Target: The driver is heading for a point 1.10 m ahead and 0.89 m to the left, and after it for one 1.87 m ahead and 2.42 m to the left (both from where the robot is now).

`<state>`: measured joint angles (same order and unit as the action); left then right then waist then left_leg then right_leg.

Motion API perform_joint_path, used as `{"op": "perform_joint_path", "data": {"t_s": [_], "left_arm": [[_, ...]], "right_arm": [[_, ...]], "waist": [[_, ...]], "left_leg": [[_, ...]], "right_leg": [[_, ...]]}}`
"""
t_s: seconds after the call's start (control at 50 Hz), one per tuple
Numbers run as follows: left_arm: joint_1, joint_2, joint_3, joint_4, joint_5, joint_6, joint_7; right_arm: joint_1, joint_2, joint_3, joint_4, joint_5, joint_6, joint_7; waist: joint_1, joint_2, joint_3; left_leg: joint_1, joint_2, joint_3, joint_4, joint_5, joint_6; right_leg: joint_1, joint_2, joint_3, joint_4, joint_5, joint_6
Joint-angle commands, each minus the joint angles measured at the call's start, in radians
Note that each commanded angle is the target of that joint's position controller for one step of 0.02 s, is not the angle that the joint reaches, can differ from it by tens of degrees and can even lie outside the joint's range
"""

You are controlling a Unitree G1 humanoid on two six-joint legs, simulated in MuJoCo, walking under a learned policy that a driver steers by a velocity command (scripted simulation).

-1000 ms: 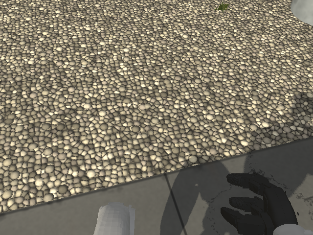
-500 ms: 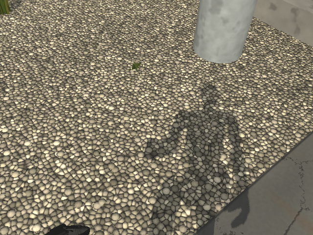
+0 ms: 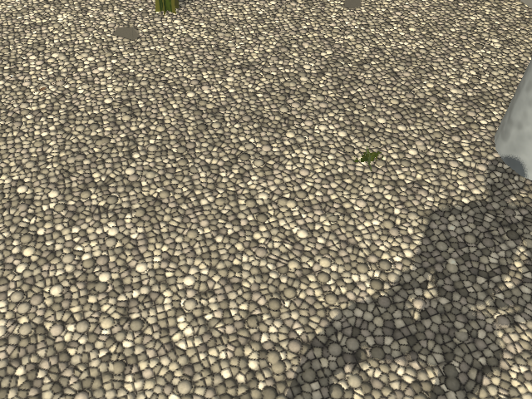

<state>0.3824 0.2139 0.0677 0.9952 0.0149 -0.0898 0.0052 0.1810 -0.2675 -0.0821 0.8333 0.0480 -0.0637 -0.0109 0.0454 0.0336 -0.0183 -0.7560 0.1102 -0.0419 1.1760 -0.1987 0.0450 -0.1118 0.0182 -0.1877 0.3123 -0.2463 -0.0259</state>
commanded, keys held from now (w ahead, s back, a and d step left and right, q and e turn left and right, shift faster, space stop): w+q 1.00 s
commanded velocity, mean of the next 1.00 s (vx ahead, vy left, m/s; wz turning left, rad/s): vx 0.50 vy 0.00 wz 0.58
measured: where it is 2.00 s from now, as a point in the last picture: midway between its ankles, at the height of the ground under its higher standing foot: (92, 253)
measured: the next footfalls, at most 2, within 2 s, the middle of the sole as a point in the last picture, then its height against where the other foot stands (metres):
left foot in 0.22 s outside the picture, level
right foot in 0.72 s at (275, 353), level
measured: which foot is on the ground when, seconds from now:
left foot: up 0.00-0.20, down 0.22-0.72, up 0.74-1.00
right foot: down 0.00-0.24, up 0.26-0.70, down 0.72-1.00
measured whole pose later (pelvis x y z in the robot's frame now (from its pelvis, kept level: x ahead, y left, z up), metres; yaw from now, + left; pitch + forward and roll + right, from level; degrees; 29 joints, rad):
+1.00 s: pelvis +0.55 +0.12 +0.00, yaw +35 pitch +2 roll -2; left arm 0.31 0.25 0.08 0.82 0.01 -0.09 0.00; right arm 0.17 -0.30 -0.09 0.63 0.02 -0.02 0.00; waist 0.06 0.06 0.01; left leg -0.72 0.08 -0.08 1.05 -0.21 0.00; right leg -0.14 0.01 -0.12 0.32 -0.22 -0.02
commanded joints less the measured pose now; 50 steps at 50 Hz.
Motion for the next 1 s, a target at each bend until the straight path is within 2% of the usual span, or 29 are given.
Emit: {"op": "perform_joint_path", "data": {"t_s": [0.02, 0.1, 0.14, 0.18, 0.2, 0.22, 0.24, 0.26, 0.28, 0.3, 0.32, 0.34, 0.38, 0.44, 0.52, 0.62, 0.66, 0.68, 0.7, 0.72, 0.74, 0.76, 0.78, 0.8, 0.82, 0.84, 0.88, 0.94, 1.0], "left_arm": [[-0.180, 0.110, 0.008, -0.110, 0.000, -0.029, 0.017], [-0.080, 0.187, 0.033, -0.092, -0.027, -0.020, 0.026], [-0.062, 0.199, 0.041, -0.090, -0.034, -0.001, 0.026], [-0.061, 0.229, 0.051, -0.097, -0.035, 0.019, 0.031], [-0.082, 0.241, 0.054, -0.105, -0.036, 0.031, 0.033], [-0.089, 0.232, 0.050, -0.117, -0.033, 0.034, 0.035], [-0.067, 0.146, 0.024, -0.153, 0.005, 0.022, 0.032], [0.000, 0.057, -0.011, -0.212, -0.010, -0.018, 0.014], [-0.135, 0.147, 0.009, -0.231, -0.047, -0.055, -0.002], [-0.195, 0.149, 0.008, -0.254, -0.061, -0.069, -0.005], [-0.212, 0.145, 0.007, -0.248, -0.039, -0.070, 0.006], [-0.211, 0.161, 0.019, -0.249, -0.018, -0.060, 0.017], [-0.190, 0.156, 0.028, -0.266, -0.010, -0.029, 0.018], [-0.259, 0.117, 0.018, -0.304, 0.002, -0.008, 0.024], [-0.411, 0.087, 0.001, -0.345, -0.002, -0.012, 0.015], [-0.496, 0.127, 0.012, -0.384, -0.023, -0.033, -0.011], [-0.466, 0.146, 0.024, -0.386, -0.027, -0.045, -0.022], [-0.407, 0.153, 0.030, -0.370, -0.029, -0.052, -0.023], [-0.312, 0.178, 0.045, -0.349, -0.020, -0.057, -0.020], [-0.154, 0.235, 0.063, -0.334, -0.001, -0.060, -0.012], [-0.043, 0.307, 0.082, -0.301, 0.014, -0.049, -0.013], [-0.048, 0.230, 0.067, -0.309, -0.013, -0.042, -0.015], [-0.087, 0.165, 0.049, -0.323, -0.018, -0.033, -0.008], [-0.133, 0.147, 0.040, -0.329, -0.011, -0.022, -0.005], [-0.164, 0.130, 0.033, -0.321, -0.006, -0.015, -0.005], [-0.179, 0.114, 0.025, -0.317, 0.001, -0.015, -0.004], [-0.181, 0.111, 0.025, -0.297, -0.006, -0.021, -0.006], [-0.158, 0.160, 0.041, -0.262, -0.007, -0.028, -0.003], [-0.151, 0.187, 0.048, -0.240, -0.009, -0.020, 0.003]], "right_arm": [[-0.010, 0.049, 0.024, -0.076, -0.019, 0.008, 0.021], [-0.166, 0.012, 0.023, -0.130, -0.022, 0.013, 0.050], [-0.203, -0.017, 0.013, -0.156, -0.024, 0.014, 0.061], [-0.159, -0.058, -0.007, -0.166, -0.025, 0.018, 0.068], [-0.047, -0.095, -0.028, -0.141, -0.024, 0.018, 0.067], [0.118, -0.163, -0.064, -0.095, -0.026, 0.022, 0.054], [0.216, -0.268, -0.089, -0.073, -0.029, 0.030, 0.029], [0.190, -0.313, -0.086, -0.110, -0.030, 0.015, 0.036], [0.214, -0.228, -0.065, -0.116, -0.036, 0.013, 0.038], [0.172, -0.182, -0.055, -0.113, -0.036, 0.006, 0.032], [0.091, -0.151, -0.045, -0.132, -0.029, -0.001, 0.032], [0.027, -0.121, -0.036, -0.147, -0.034, -0.005, 0.032], [-0.002, -0.102, -0.030, -0.162, -0.043, -0.012, 0.027], [0.041, -0.133, -0.040, -0.161, -0.035, -0.017, 0.009], [0.102, -0.141, -0.044, -0.154, -0.023, -0.004, -0.005], [0.168, -0.136, -0.047, -0.145, -0.019, 0.010, -0.007], [0.169, -0.136, -0.048, -0.150, -0.021, 0.017, -0.010], [0.155, -0.127, -0.046, -0.157, -0.019, 0.019, -0.011], [0.135, -0.100, -0.036, -0.172, -0.022, 0.016, -0.010], [0.111, -0.044, -0.016, -0.200, -0.032, 0.008, -0.005], [0.241, -0.004, -0.002, -0.224, -0.009, 0.001, -0.008], [0.254, -0.099, -0.015, -0.204, -0.003, -0.001, -0.010], [0.158, -0.154, -0.030, -0.211, -0.011, 0.006, -0.009], [0.096, -0.148, -0.031, -0.225, -0.025, 0.013, -0.009], [0.056, -0.134, -0.032, -0.243, -0.035, 0.013, -0.005], [0.057, -0.115, -0.033, -0.249, -0.030, 0.016, 0.002], [0.072, -0.078, -0.027, -0.250, -0.018, 0.026, 0.008], [0.019, -0.058, -0.017, -0.270, -0.024, 0.035, 0.009], [-0.041, -0.050, -0.009, -0.274, -0.024, 0.033, 0.021]], "waist": [[-0.081, -0.082, 0.069], [-0.020, -0.054, 0.077], [-0.020, -0.067, 0.075], [-0.061, -0.112, 0.025], [-0.127, -0.121, -0.023], [-0.201, -0.095, -0.101], [-0.180, 0.115, -0.173], [-0.100, 0.272, -0.357], [-0.166, 0.112, -0.347], [-0.154, 0.076, -0.224], [-0.102, -0.049, -0.144], [-0.058, -0.059, -0.103], [-0.012, -0.036, -0.081], [-0.020, -0.029, -0.052], [-0.082, 0.023, -0.028], [-0.121, 0.061, -0.017], [-0.098, 0.092, -0.023], [-0.064, 0.104, -0.034], [-0.015, 0.104, -0.085], [0.057, 0.019, -0.205], [0.011, -0.319, -0.326], [0.024, -0.291, -0.283], [0.049, -0.186, -0.162], [0.036, -0.113, -0.086], [0.016, -0.097, -0.028], [-0.010, -0.114, -0.008], [-0.030, -0.142, 0.004], [-0.029, -0.115, 0.016], [-0.013, -0.108, 0.015]], "left_leg": [[0.111, 0.035, 0.005, -0.226, 0.204, -0.006], [0.107, 0.003, 0.062, -0.451, 0.249, 0.022], [0.097, -0.033, 0.101, -0.503, 0.170, 0.051], [0.200, -0.106, 0.161, -0.515, 0.059, 0.086], [0.342, -0.148, 0.180, -0.558, 0.055, 0.111], [0.592, -0.178, 0.150, -0.606, 0.095, 0.144], [0.870, 0.029, -0.174, -0.589, 0.218, 0.203], [1.150, 0.230, -0.774, -0.802, -0.015, 0.430], [1.147, 0.205, -0.752, -0.880, -0.080, 0.362], [1.029, 0.173, -0.596, -0.870, -0.028, 0.314], [0.856, 0.132, -0.482, -0.870, 0.076, 0.280], [0.712, 0.100, -0.398, -0.878, 0.178, 0.264], [0.567, 0.063, -0.339, -0.912, 0.246, 0.261], [0.490, 0.031, -0.261, -0.931, 0.317, 0.257], [0.474, -0.025, -0.214, -0.911, 0.211, 0.204], [0.558, 0.006, -0.320, -0.819, 0.096, 0.184], [0.594, 0.015, -0.375, -0.760, 0.097, 0.172], [0.589, -0.001, -0.384, -0.718, 0.116, 0.157], [0.553, -0.045, -0.359, -0.621, 0.170, 0.125], [0.430, -0.102, -0.276, -0.361, 0.091, 0.082], [0.076, -0.233, -0.148, -0.048, -0.334, 0.008], [-0.073, -0.157, -0.161, 0.114, -0.377, -0.009], [-0.113, -0.120, -0.150, 0.172, -0.279, -0.019], [-0.085, -0.087, -0.113, 0.169, -0.201, -0.023], [-0.062, -0.061, -0.108, 0.129, -0.152, -0.024], [-0.016, -0.037, -0.103, 0.100, -0.125, -0.021], [0.018, -0.019, -0.077, 0.051, -0.114, -0.026], [-0.021, -0.003, -0.069, -0.056, -0.048, -0.046], [-0.008, 0.003, -0.042, -0.206, 0.092, -0.049]], "right_leg": [[-0.201, -0.241, 0.045, -0.181, 0.339, -0.125], [0.009, -0.281, 0.009, -0.158, 0.383, -0.107], [0.138, -0.306, -0.009, -0.079, 0.585, -0.090], [0.203, -0.308, -0.034, 0.081, 0.881, -0.062], [0.185, -0.287, -0.051, 0.242, 0.951, -0.043], [0.068, -0.244, -0.060, 0.480, 0.864, -0.009], [-0.242, -0.161, -0.056, 0.831, 0.226, 0.035], [-0.589, 0.040, 0.156, 1.158, -0.346, 0.074], [-0.708, -0.013, 0.289, 1.202, -0.284, 0.049], [-0.752, -0.056, 0.275, 1.151, -0.193, 0.028], [-0.699, -0.103, 0.272, 1.068, -0.119, 0.025], [-0.620, -0.133, 0.271, 0.988, -0.086, 0.032], [-0.526, -0.155, 0.273, 0.906, -0.075, 0.045], [-0.534, -0.140, 0.248, 0.734, 0.016, 0.076], [-0.487, -0.077, 0.243, 0.415, 0.256, 0.089], [-0.422, -0.022, 0.258, 0.224, 0.251, 0.072], [-0.364, -0.006, 0.253, 0.179, 0.172, 0.046], [-0.283, 0.002, 0.238, 0.137, 0.170, 0.024], [-0.129, -0.021, 0.246, 0.122, 0.176, -0.009], [0.122, -0.184, 0.394, 0.138, 0.148, -0.079], [0.450, -0.413, 0.842, 0.060, -0.023, -0.254], [0.449, -0.453, 0.982, 0.008, -0.245, -0.265], [0.342, -0.410, 0.836, -0.004, -0.251, -0.222], [0.216, -0.367, 0.700, -0.015, -0.141, -0.188], [0.112, -0.327, 0.607, -0.037, -0.037, -0.174], [0.044, -0.292, 0.523, -0.061, 0.037, -0.157], [-0.010, -0.267, 0.421, -0.100, 0.122, -0.155], [-0.001, -0.286, 0.324, -0.131, 0.255, -0.172], [0.030, -0.273, 0.216, -0.133, 0.311, -0.152]]}}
